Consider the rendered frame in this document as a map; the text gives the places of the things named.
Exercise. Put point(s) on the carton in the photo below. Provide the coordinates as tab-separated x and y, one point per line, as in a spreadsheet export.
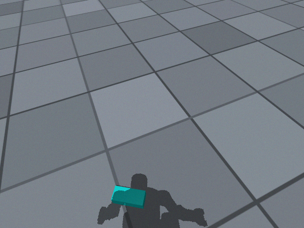
129	197

